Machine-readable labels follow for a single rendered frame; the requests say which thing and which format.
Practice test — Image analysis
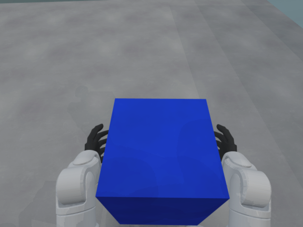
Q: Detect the left robot hand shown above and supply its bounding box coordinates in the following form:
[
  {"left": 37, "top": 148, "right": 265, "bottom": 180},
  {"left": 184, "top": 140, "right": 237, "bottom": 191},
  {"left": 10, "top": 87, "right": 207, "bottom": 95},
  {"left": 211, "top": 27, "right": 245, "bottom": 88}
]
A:
[{"left": 85, "top": 124, "right": 109, "bottom": 163}]

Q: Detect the robot left forearm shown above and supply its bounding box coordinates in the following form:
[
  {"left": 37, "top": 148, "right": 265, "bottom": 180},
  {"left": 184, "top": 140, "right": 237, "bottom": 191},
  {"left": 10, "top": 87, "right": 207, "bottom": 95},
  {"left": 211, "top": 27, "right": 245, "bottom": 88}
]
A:
[{"left": 56, "top": 150, "right": 101, "bottom": 227}]

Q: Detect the robot right forearm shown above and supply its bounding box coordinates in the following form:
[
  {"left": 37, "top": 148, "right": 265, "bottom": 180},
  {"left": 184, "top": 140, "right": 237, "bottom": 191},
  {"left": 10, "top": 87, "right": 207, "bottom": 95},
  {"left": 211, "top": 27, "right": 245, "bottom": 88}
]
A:
[{"left": 221, "top": 151, "right": 272, "bottom": 227}]

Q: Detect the right robot hand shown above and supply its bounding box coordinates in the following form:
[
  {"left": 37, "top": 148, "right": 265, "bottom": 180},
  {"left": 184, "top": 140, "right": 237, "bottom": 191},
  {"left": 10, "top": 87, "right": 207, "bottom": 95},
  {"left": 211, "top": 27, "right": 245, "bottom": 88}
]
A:
[{"left": 214, "top": 124, "right": 237, "bottom": 161}]

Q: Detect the carton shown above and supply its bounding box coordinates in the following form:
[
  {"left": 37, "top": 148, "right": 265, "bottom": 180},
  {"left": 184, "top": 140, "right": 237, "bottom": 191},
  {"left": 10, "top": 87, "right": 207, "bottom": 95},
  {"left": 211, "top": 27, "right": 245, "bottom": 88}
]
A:
[{"left": 95, "top": 98, "right": 230, "bottom": 226}]

